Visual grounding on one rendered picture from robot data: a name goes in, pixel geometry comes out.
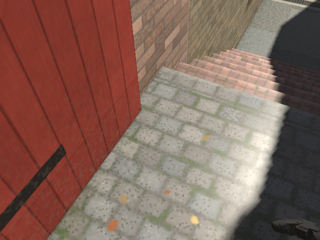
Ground right robot hand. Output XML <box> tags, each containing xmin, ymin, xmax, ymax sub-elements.
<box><xmin>271</xmin><ymin>218</ymin><xmax>320</xmax><ymax>240</ymax></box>

